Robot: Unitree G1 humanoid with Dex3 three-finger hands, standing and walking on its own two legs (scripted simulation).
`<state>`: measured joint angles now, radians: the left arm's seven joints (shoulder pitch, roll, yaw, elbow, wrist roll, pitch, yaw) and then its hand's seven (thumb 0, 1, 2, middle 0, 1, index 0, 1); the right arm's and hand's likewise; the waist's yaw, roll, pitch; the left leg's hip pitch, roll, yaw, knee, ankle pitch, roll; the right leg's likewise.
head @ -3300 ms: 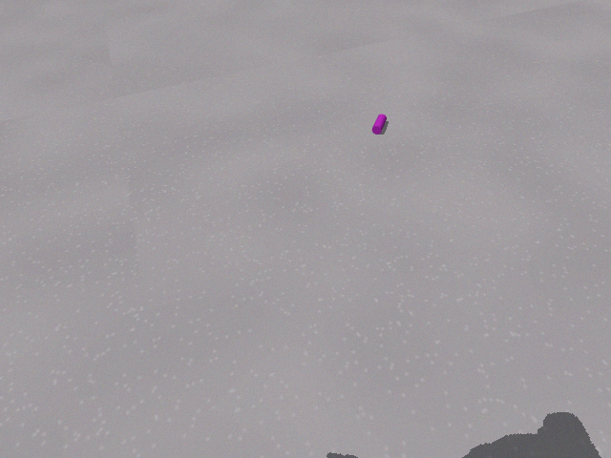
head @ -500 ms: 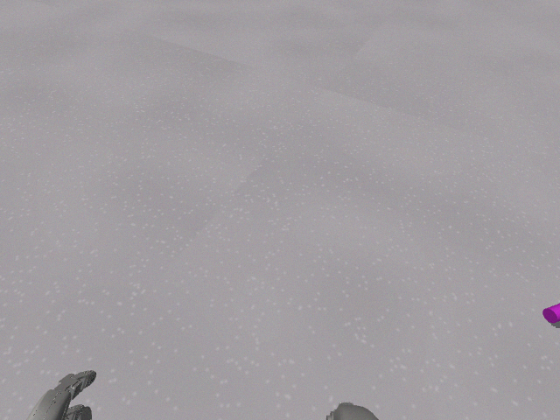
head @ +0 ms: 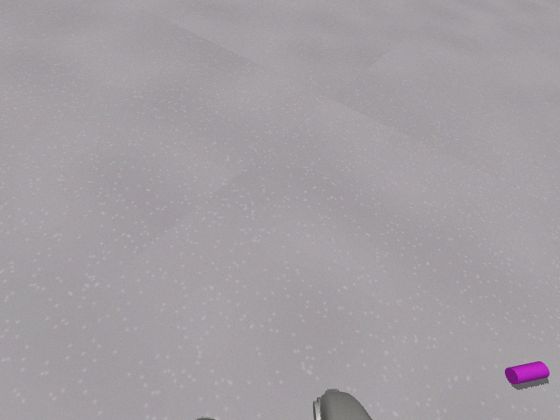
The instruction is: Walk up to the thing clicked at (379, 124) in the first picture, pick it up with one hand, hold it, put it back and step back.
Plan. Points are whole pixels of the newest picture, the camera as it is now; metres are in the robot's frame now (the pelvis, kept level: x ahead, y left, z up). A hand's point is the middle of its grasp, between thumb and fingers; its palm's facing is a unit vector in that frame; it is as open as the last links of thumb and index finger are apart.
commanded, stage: walk up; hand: left
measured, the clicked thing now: (526, 372) +0.39 -0.94 -0.72
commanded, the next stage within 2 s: none
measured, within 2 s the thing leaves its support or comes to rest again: neither
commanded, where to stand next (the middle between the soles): +0.04 -1.21 m, yaw +9 degrees
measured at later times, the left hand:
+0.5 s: hand out of the picture +0.12 +0.05 -0.15, palm faces -0.02 -0.94 -0.33, open 7.4 cm
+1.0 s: hand (396, 417) +0.16 -0.19 -0.14, palm faces -0.06 -0.94 -0.33, open 7.4 cm
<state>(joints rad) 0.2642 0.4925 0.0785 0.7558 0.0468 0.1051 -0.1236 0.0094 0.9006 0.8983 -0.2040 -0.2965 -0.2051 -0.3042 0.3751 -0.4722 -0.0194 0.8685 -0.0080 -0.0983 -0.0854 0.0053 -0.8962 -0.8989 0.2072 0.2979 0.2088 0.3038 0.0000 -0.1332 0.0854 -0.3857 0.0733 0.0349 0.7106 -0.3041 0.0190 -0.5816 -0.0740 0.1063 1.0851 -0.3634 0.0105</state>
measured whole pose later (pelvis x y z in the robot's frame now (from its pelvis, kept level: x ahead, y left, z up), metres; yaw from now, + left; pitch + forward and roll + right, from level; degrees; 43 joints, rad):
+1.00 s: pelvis +0.06 -0.45 -0.01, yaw +2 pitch -1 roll -2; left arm 0.18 0.42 0.04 0.73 0.05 0.09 -0.09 0.01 0.90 0.90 -0.21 -0.30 -0.21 -0.30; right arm 0.31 -0.52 -0.05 0.95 0.01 -0.06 -0.10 0.01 -0.90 -0.90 0.20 0.30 0.20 0.30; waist 0.02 0.00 0.11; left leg -0.54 0.05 0.06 1.06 -0.48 0.07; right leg -0.44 0.01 0.00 0.77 -0.32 -0.03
